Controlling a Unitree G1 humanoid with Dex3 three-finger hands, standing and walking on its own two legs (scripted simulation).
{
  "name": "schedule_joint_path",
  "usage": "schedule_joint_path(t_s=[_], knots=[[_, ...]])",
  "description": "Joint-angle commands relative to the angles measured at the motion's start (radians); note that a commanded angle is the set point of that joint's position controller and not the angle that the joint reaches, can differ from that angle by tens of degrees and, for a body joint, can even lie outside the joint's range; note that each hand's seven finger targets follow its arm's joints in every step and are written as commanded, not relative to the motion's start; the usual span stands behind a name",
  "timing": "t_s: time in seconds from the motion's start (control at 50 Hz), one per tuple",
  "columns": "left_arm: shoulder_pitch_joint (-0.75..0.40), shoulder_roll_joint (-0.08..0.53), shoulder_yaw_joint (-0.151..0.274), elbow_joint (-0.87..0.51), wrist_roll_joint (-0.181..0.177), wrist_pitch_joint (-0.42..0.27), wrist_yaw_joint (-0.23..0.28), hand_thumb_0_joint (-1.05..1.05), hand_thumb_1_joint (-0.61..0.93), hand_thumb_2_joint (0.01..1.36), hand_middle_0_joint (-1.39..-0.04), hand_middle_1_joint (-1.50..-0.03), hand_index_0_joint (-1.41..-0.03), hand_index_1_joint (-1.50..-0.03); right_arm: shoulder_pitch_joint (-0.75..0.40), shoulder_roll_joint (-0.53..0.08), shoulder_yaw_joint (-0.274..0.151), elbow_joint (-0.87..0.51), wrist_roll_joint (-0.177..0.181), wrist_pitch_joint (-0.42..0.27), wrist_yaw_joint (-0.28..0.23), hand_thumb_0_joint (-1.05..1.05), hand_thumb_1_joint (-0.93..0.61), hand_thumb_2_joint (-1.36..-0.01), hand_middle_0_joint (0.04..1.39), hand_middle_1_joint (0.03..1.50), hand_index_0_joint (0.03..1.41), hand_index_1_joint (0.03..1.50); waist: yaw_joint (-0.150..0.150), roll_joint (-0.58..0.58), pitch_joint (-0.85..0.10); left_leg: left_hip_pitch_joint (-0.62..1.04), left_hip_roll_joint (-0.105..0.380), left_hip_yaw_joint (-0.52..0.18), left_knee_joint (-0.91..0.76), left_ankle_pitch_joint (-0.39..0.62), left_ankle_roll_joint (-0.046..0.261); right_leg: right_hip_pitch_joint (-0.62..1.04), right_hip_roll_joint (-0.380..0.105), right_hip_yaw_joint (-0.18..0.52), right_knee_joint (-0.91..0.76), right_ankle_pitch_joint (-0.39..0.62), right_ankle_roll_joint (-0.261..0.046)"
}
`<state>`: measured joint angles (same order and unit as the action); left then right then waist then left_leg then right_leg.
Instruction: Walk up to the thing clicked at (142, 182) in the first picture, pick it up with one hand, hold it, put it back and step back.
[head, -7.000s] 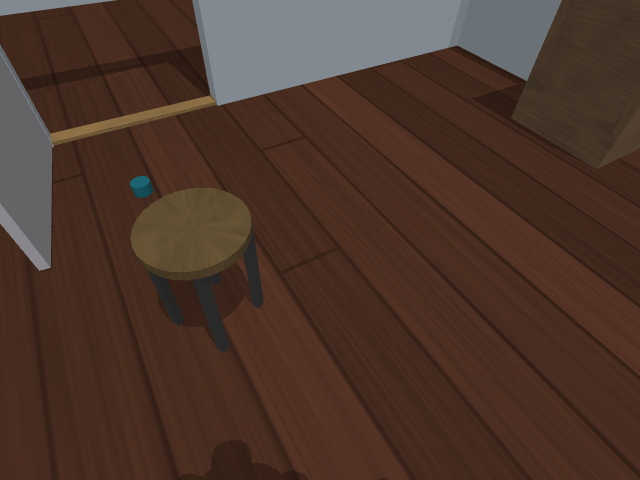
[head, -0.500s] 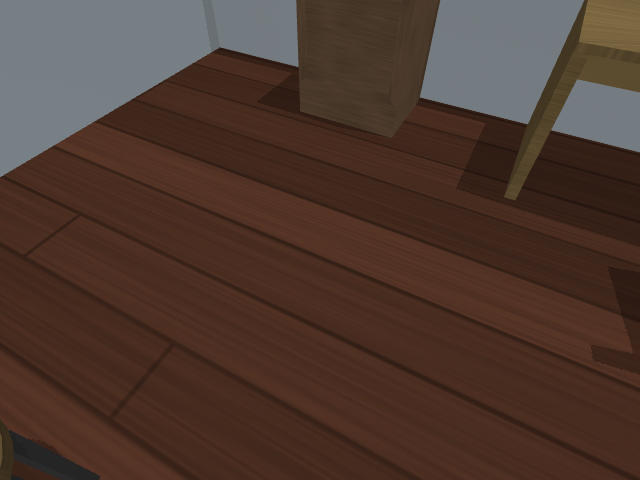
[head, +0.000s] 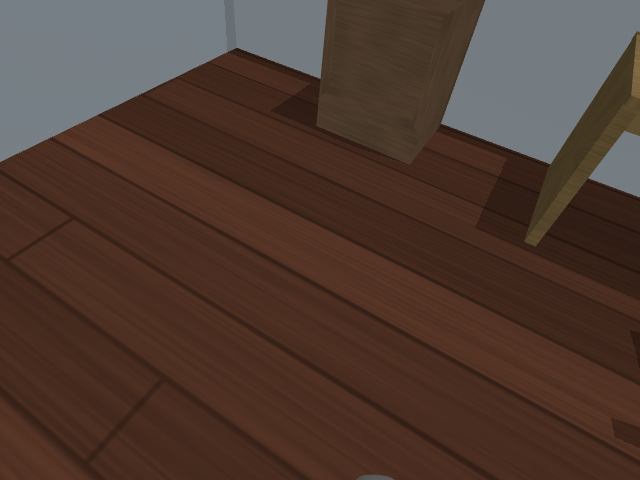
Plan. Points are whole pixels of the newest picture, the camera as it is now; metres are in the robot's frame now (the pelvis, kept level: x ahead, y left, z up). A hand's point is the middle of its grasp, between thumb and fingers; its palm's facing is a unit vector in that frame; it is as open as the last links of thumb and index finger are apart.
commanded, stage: walk up
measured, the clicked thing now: out of the picture +0.45 +1.38 -0.73
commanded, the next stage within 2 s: stand in 0.82 s
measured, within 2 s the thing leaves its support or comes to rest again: neither
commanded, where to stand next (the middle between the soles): +0.13 -0.04 m, yaw +1 degrees
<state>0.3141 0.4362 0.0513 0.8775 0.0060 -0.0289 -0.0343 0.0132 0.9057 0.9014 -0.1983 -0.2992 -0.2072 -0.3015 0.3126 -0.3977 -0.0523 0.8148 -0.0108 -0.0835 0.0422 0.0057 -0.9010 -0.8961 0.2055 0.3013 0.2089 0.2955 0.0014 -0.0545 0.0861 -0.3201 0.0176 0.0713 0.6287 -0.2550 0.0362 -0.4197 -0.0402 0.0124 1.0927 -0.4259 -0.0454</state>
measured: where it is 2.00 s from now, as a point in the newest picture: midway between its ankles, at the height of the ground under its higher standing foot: outside the picture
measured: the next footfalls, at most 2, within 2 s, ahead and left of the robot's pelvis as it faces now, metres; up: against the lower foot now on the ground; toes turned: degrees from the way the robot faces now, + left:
right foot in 0.22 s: +0.15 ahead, -0.16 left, +0.00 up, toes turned -2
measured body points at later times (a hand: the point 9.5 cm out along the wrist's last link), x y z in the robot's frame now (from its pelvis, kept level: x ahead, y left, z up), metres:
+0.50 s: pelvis +0.06 -0.03 +0.00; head +0.09 -0.03 +0.45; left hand +0.17 +0.27 -0.12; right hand +0.14 -0.33 -0.13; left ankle +0.06 +0.10 -0.72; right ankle +0.11 -0.16 -0.72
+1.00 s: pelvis +0.07 -0.03 +0.02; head +0.07 -0.03 +0.47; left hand +0.13 +0.28 -0.11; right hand +0.16 -0.33 -0.11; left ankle +0.06 +0.10 -0.72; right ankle +0.11 -0.16 -0.72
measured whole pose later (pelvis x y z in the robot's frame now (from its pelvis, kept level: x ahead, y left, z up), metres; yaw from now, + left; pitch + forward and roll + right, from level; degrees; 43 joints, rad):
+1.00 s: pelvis +0.07 -0.03 +0.02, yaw +1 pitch -2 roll +0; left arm 0.09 0.36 0.00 1.18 0.01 -0.02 -0.02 0.01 0.91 0.90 -0.20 -0.30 -0.21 -0.30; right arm 0.08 -0.37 -0.01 1.15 -0.01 -0.01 0.02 0.01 -0.90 -0.90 0.20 0.30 0.21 0.30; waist 0.01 0.01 0.05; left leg -0.10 0.02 0.01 0.35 -0.21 -0.02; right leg -0.18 -0.04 -0.05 0.35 -0.13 0.02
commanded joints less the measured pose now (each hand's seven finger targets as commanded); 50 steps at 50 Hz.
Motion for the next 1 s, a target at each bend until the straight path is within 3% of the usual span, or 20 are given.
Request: schedule_joint_path(t_s=[0.0, 0.06, 0.1, 0.14, 0.16, 0.18, 0.2, 0.22, 0.24, 0.26, 0.3, 0.32, 0.34, 0.36, 0.4, 0.48, 0.6, 0.74, 0.8, 0.98], knots=[[0.090, 0.167, 0.053, -0.041, 0.003, -0.009, 0.006, 0.000, 0.900, 0.900, -0.200, -0.300, -0.200, -0.300, 0.026, -0.273, -0.072, -0.057, 0.000, -0.022, -0.038, 0.000, -0.900, -0.900, 0.200, 0.300, 0.200, 0.300, 0.007, 0.208, -0.015, 0.055, 0.258, -0.257, -0.292, 0.203, 0.183, -0.070, -0.061, 0.016, -0.129, 0.038, 0.024], [0.038, 0.139, 0.045, -0.047, 0.003, 0.001, 0.010, 0.000, 0.900, 0.900, -0.200, -0.300, -0.200, -0.300, 0.003, -0.256, -0.055, -0.057, 0.000, -0.016, -0.047, 0.000, -0.900, -0.900, 0.200, 0.300, 0.200, 0.300, 0.007, 0.209, -0.040, 0.021, 0.241, -0.177, -0.225, 0.420, 0.171, 0.024, -0.049, -0.011, -0.275, 0.109, 0.023], [0.022, 0.133, 0.047, -0.032, 0.001, 0.003, 0.017, 0.000, 0.900, 0.900, -0.200, -0.300, -0.200, -0.300, -0.016, -0.255, -0.048, -0.052, 0.006, -0.003, -0.049, 0.000, -0.900, -0.900, 0.200, 0.300, 0.200, 0.300, 0.008, 0.216, -0.073, -0.015, 0.238, -0.159, -0.157, 0.490, 0.158, 0.106, -0.016, -0.045, -0.316, 0.145, 0.019], [0.023, 0.130, 0.047, -0.017, -0.002, 0.002, 0.024, 0.000, 0.900, 0.900, -0.200, -0.300, -0.200, -0.300, -0.046, -0.253, -0.042, -0.053, 0.016, 0.015, -0.052, 0.000, -0.900, -0.900, 0.200, 0.300, 0.200, 0.300, 0.022, 0.200, -0.111, -0.027, 0.215, -0.151, -0.074, 0.432, 0.136, 0.192, 0.012, -0.061, -0.429, 0.218, 0.012], [0.017, 0.140, 0.048, -0.012, 0.002, -0.003, 0.026, 0.000, 0.900, 0.900, -0.200, -0.300, -0.200, -0.300, -0.063, -0.239, -0.034, -0.054, 0.022, 0.024, -0.052, 0.000, -0.900, -0.900, 0.200, 0.300, 0.200, 0.300, 0.030, 0.168, -0.128, -0.034, 0.178, -0.130, -0.022, 0.350, 0.102, 0.234, 0.024, -0.062, -0.509, 0.270, 0.000], [0.009, 0.159, 0.050, -0.010, 0.006, -0.010, 0.030, 0.000, 0.900, 0.900, -0.200, -0.300, -0.200, -0.300, -0.062, -0.206, -0.020, -0.051, 0.027, 0.032, -0.053, 0.000, -0.900, -0.900, 0.200, 0.300, 0.200, 0.300, 0.039, 0.125, -0.140, -0.050, 0.156, -0.118, 0.030, 0.252, 0.064, 0.275, -0.006, -0.014, -0.579, 0.314, -0.018], [-0.010, 0.215, 0.061, -0.015, 0.014, -0.021, 0.036, 0.000, 0.900, 0.900, -0.200, -0.300, -0.200, -0.300, -0.024, -0.159, -0.004, -0.045, 0.030, 0.034, -0.053, 0.000, -0.900, -0.900, 0.200, 0.300, 0.200, 0.300, 0.020, -0.026, -0.169, -0.097, 0.098, -0.081, 0.132, 0.121, 0.019, 0.314, -0.149, 0.177, -0.628, 0.428, -0.054], [-0.091, 0.243, 0.054, -0.032, 0.002, -0.025, 0.035, 0.000, 0.900, 0.900, -0.200, -0.300, -0.200, -0.300, -0.003, -0.140, 0.003, -0.027, 0.029, 0.042, -0.057, 0.000, -0.900, -0.900, 0.200, 0.300, 0.200, 0.300, -0.014, -0.078, -0.152, -0.081, 0.014, -0.054, 0.185, -0.145, -0.021, 0.216, -0.309, 0.369, -0.694, 0.437, -0.163], [-0.144, 0.249, 0.047, -0.033, -0.004, -0.022, 0.034, 0.000, 0.900, 0.900, -0.200, -0.300, -0.200, -0.300, -0.018, -0.184, -0.012, 0.015, 0.026, 0.051, -0.066, 0.000, -0.900, -0.900, 0.200, 0.300, 0.200, 0.300, -0.007, -0.089, -0.118, 0.005, 0.018, -0.064, 0.206, -0.272, -0.013, 0.107, -0.325, 0.366, -0.683, 0.427, -0.212], [-0.149, 0.219, 0.035, -0.021, -0.002, -0.018, 0.035, 0.000, 0.900, 0.900, -0.200, -0.300, -0.200, -0.300, -0.030, -0.186, -0.012, 0.034, 0.028, 0.050, -0.066, 0.000, -0.900, -0.900, 0.200, 0.300, 0.200, 0.300, -0.012, -0.089, -0.105, 0.022, 0.019, -0.074, 0.162, -0.289, -0.007, 0.088, -0.282, 0.307, -0.675, 0.422, -0.186], [-0.193, 0.207, 0.023, -0.007, 0.000, -0.008, 0.037, 0.000, 0.900, 0.900, -0.200, -0.300, -0.200, -0.300, -0.004, -0.189, -0.010, 0.082, 0.035, 0.041, -0.062, 0.000, -0.900, -0.900, 0.200, 0.300, 0.200, 0.300, -0.034, -0.123, -0.109, 0.082, 0.037, -0.076, -0.021, -0.062, -0.005, 0.089, -0.188, 0.179, -0.619, 0.385, -0.097], [-0.197, 0.177, 0.015, -0.002, -0.004, -0.004, 0.036, 0.000, 0.900, 0.900, -0.200, -0.300, -0.200, -0.300, -0.015, -0.203, -0.013, 0.100, 0.028, 0.036, -0.062, 0.000, -0.900, -0.900, 0.200, 0.300, 0.200, 0.300, -0.032, -0.101, -0.132, 0.123, 0.076, -0.128, -0.085, 0.053, 0.000, 0.085, -0.154, 0.137, -0.589, 0.384, -0.055], [-0.193, 0.158, 0.009, 0.010, -0.006, 0.000, 0.034, 0.000, 0.900, 0.900, -0.200, -0.300, -0.200, -0.300, -0.067, -0.228, -0.016, 0.096, 0.018, 0.031, -0.059, 0.000, -0.900, -0.900, 0.200, 0.300, 0.200, 0.300, -0.010, -0.038, -0.137, 0.097, 0.113, -0.204, -0.121, 0.065, 0.021, 0.101, -0.105, 0.092, -0.569, 0.339, -0.023], [-0.186, 0.168, 0.013, 0.028, -0.006, 0.001, 0.033, 0.000, 0.900, 0.900, -0.200, -0.300, -0.200, -0.300, -0.110, -0.244, -0.014, 0.104, 0.021, 0.031, -0.054, 0.000, -0.900, -0.900, 0.200, 0.300, 0.200, 0.300, 0.010, -0.017, -0.140, 0.050, 0.123, -0.204, -0.106, 0.066, 0.036, 0.167, -0.080, 0.071, -0.578, 0.283, -0.014], [-0.211, 0.165, 0.010, 0.052, -0.005, -0.005, 0.034, 0.000, 0.900, 0.900, -0.200, -0.300, -0.200, -0.300, -0.129, -0.205, 0.003, 0.132, 0.022, 0.031, -0.052, 0.000, -0.900, -0.900, 0.200, 0.300, 0.200, 0.300, 0.000, -0.030, -0.160, 0.083, 0.091, -0.146, -0.109, 0.106, 0.018, 0.203, -0.114, 0.101, -0.616, 0.328, -0.026], [-0.251, 0.148, 0.004, 0.093, -0.015, -0.006, 0.035, 0.000, 0.900, 0.900, -0.200, -0.300, -0.200, -0.300, -0.164, -0.199, 0.014, 0.183, 0.020, 0.030, -0.052, 0.000, -0.900, -0.900, 0.200, 0.300, 0.200, 0.300, 0.007, 0.038, -0.154, 0.110, 0.096, -0.145, -0.169, 0.195, 0.008, 0.245, -0.110, 0.068, -0.621, 0.420, -0.016], [-0.296, 0.128, -0.005, 0.151, -0.013, 0.006, 0.030, 0.000, 0.900, 0.900, -0.200, -0.300, -0.200, -0.300, -0.241, -0.188, 0.019, 0.228, 0.013, 0.037, -0.049, 0.000, -0.900, -0.900, 0.200, 0.300, 0.200, 0.300, 0.013, 0.063, -0.096, 0.091, 0.108, -0.163, -0.283, 0.080, -0.001, 0.259, -0.096, 0.052, -0.718, 0.283, 0.006], [-0.316, 0.124, -0.006, 0.200, -0.009, 0.002, 0.025, 0.000, 0.900, 0.900, -0.200, -0.300, -0.200, -0.300, -0.259, -0.185, 0.020, 0.267, 0.012, 0.037, -0.047, 0.000, -0.900, -0.900, 0.200, 0.300, 0.200, 0.300, 0.007, 0.061, -0.127, 0.143, 0.111, -0.152, -0.329, 0.133, -0.010, 0.316, -0.099, 0.043, -0.766, 0.342, 0.023], [-0.308, 0.133, -0.013, 0.220, 0.001, -0.003, 0.026, 0.000, 0.900, 0.900, -0.200, -0.300, -0.200, -0.300, -0.279, -0.171, 0.016, 0.270, 0.004, 0.042, -0.044, 0.000, -0.900, -0.900, 0.200, 0.300, 0.200, 0.300, -0.002, 0.092, -0.120, 0.148, 0.114, -0.154, -0.358, 0.088, -0.026, 0.312, -0.100, 0.049, -0.786, 0.300, 0.029], [-0.288, 0.145, -0.016, 0.238, 0.004, -0.011, 0.034, 0.000, 0.900, 0.900, -0.200, -0.300, -0.200, -0.300, -0.271, -0.176, 0.010, 0.280, 0.002, 0.054, -0.039, 0.000, -0.900, -0.900, 0.200, 0.300, 0.200, 0.300, -0.004, 0.032, -0.100, 0.180, 0.111, -0.150, -0.365, 0.060, -0.022, 0.273, -0.103, 0.057, -0.827, 0.238, 0.037]])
